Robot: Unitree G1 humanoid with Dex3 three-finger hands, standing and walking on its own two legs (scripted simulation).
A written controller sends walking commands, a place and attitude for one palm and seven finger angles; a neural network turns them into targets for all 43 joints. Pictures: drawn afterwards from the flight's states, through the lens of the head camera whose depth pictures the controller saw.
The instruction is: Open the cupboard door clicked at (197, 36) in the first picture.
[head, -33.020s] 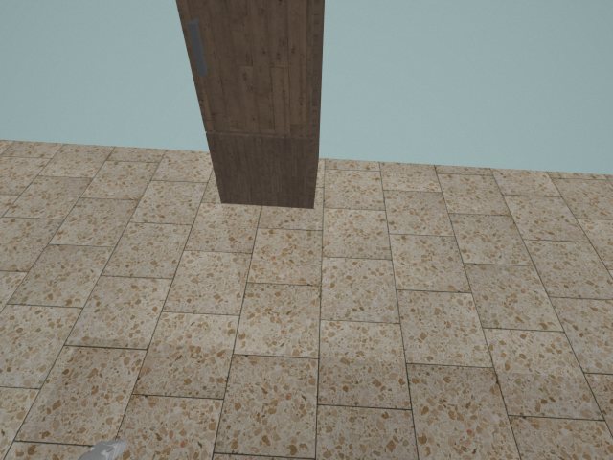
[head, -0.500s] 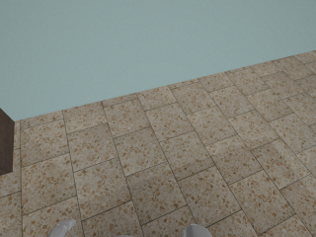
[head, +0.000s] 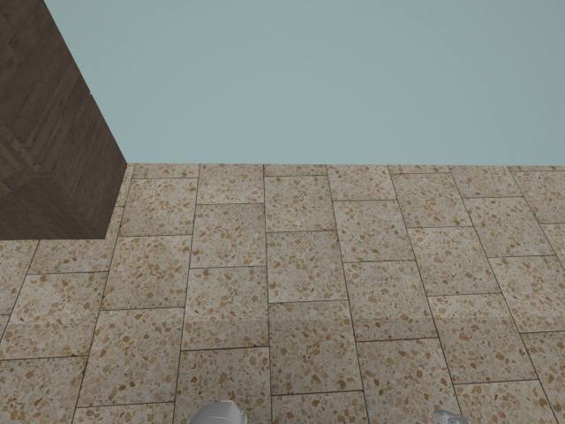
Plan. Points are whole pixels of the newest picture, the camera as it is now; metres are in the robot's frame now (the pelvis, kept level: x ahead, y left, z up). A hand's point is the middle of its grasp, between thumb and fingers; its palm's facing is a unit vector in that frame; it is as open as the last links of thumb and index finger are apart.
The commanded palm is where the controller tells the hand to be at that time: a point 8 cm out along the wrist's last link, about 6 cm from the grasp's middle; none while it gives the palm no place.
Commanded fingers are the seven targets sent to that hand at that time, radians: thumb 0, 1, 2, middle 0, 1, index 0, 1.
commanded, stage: turn to face it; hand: left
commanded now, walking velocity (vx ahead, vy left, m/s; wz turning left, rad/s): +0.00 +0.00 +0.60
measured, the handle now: out of the picture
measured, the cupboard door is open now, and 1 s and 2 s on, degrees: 45 45 45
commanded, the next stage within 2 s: take the last steps up to it in 1.44 s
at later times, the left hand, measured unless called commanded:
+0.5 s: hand out of the picture +0.10 +0.23 -0.14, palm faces +0.26 -0.93 -0.27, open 7.4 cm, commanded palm none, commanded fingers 0.00 0.90 0.90 -0.20 -0.30 -0.20 -0.30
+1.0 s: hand out of the picture -0.08 +0.18 -0.19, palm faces +0.60 -0.76 -0.24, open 7.4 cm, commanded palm none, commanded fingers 0.00 0.90 0.90 -0.20 -0.30 -0.20 -0.30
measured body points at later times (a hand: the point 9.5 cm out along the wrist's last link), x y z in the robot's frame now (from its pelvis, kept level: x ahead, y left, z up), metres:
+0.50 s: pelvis +0.02 -0.01 +0.01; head +0.07 +0.01 +0.45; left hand +0.09 +0.28 -0.12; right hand +0.13 -0.25 -0.14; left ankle +0.02 +0.10 -0.73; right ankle +0.05 -0.15 -0.70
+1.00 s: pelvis +0.03 +0.00 -0.01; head +0.06 +0.04 +0.43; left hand -0.11 +0.22 -0.17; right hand +0.29 -0.14 -0.13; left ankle -0.01 +0.08 -0.73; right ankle +0.05 -0.15 -0.71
